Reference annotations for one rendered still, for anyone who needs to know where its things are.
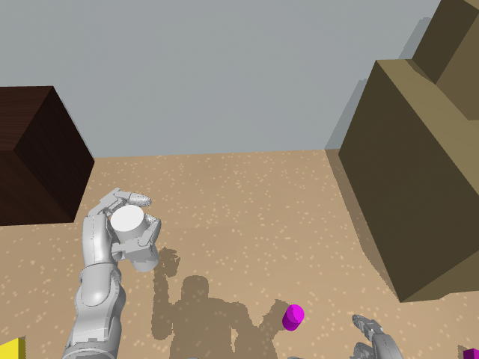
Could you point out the left robot hand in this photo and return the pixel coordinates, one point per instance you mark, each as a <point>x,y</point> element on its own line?
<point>100,243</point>

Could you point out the left robot arm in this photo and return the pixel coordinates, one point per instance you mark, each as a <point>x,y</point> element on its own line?
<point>99,302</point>

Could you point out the right robot hand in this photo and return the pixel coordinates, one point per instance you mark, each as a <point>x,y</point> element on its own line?
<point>384,347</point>

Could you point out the sofa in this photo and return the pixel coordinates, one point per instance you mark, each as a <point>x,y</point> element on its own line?
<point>411,154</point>

